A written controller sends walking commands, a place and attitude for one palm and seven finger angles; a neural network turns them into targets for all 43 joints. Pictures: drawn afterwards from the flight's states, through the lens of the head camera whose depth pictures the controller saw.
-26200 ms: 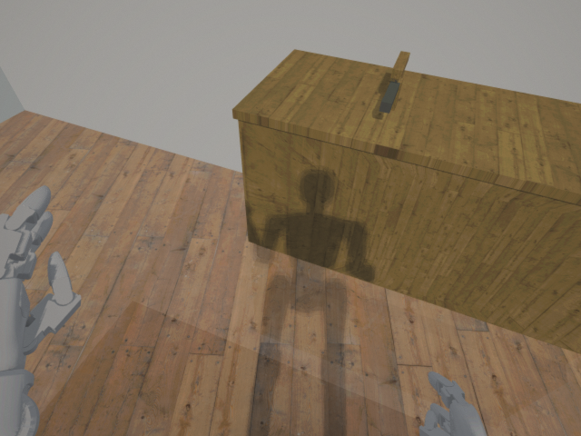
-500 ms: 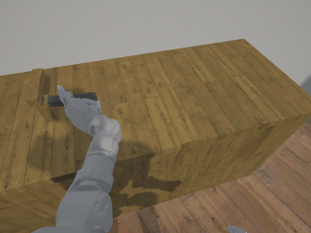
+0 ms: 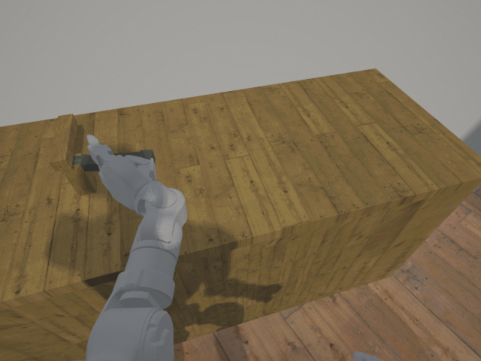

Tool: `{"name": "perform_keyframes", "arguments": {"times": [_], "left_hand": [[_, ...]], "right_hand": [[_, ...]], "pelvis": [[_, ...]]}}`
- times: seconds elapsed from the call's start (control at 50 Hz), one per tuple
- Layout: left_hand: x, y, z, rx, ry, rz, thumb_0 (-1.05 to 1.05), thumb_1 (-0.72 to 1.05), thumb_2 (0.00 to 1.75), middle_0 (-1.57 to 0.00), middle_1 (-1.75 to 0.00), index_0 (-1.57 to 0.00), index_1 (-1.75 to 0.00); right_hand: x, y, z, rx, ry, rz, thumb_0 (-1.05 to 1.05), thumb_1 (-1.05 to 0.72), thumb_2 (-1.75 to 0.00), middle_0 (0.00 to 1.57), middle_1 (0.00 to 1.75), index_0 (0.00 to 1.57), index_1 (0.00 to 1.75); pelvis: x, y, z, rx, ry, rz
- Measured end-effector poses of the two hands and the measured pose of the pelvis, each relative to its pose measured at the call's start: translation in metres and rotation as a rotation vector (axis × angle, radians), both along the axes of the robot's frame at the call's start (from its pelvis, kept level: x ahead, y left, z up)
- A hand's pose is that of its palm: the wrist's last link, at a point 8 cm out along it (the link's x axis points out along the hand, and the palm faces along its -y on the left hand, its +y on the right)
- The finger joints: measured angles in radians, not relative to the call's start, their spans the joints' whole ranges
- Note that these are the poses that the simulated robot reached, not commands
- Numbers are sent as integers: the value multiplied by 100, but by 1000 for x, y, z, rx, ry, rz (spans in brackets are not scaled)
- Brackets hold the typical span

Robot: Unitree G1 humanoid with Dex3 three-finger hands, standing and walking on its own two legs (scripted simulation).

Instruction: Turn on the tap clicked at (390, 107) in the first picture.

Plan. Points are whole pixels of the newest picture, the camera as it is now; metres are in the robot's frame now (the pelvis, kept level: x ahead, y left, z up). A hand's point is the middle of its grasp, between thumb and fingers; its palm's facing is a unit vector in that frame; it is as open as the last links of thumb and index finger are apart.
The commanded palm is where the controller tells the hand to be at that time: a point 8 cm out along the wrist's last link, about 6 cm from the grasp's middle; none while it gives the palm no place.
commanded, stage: lift the hand up off the lever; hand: left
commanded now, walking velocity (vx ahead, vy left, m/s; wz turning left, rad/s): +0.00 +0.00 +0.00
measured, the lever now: (147, 159) +0.49 +0.20 +0.05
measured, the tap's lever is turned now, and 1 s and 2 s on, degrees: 79 79 79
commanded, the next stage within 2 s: draw the hand back beside the body in 0.88 s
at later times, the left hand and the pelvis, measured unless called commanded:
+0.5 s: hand (150, 161) +0.41 +0.16 +0.13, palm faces +0.78 -0.62 -0.09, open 7.8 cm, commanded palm +0.35 +0.17 +0.13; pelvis +0.00 +0.00 +0.01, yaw +0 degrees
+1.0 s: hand (147, 159) +0.41 +0.16 +0.14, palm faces +0.79 -0.61 -0.09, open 7.8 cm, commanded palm +0.34 +0.18 +0.14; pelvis -0.01 -0.01 +0.01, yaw +1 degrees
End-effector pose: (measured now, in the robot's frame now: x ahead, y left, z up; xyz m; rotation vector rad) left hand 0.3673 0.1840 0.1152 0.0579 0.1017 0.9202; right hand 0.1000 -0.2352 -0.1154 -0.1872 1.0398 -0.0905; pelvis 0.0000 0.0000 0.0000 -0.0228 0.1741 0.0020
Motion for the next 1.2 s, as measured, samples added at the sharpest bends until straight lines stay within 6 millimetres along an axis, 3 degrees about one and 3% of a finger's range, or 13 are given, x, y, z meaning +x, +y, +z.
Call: {"name": "perform_keyframes", "arguments": {"times": [0.3,0.7,1.0,1.1,1.2], "left_hand": [[-6,-3,14,-5,1,-12,2,90,90,-16,-15,-15,-15],[-20,-6,29,-14,-5,-8,2,90,90,-16,-15,-15,-15],[-16,-4,29,-23,11,1,2,90,90,-16,-15,-16,-15],[-16,-5,40,54,-68,-282,2,90,90,-15,-15,-15,-16],[-34,6,41,23,-109,-509,2,90,90,-16,-16,-16,-17]], "right_hand": [[30,10,11,7,-77,44,1,-90,-90,20,30,20,29],[33,6,16,9,-93,41,1,-90,-90,20,30,20,29],[38,2,19,0,-105,41,1,-90,-90,20,30,20,29],[33,-3,26,-12,-115,-31,1,-90,-90,21,30,20,29],[29,-10,39,-33,-153,-96,1,-90,-90,21,30,20,29]], "pelvis": [[-3,1,3,1,-23,6],[-5,-3,9,7,-62,6],[-6,-7,10,12,-58,7],[-2,-7,13,23,-86,-20],[3,-5,20,20,-139,-47]]}}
